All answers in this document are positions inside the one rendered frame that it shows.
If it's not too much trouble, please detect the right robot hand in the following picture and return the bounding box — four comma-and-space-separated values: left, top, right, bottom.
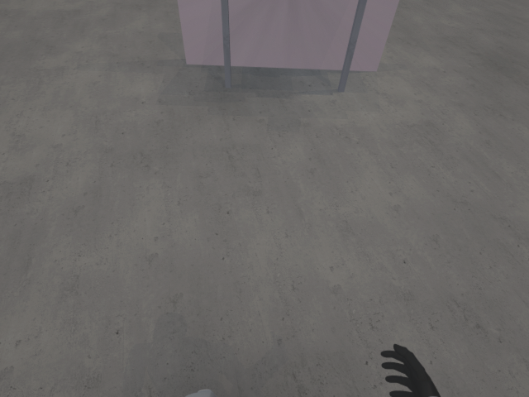
381, 344, 441, 397

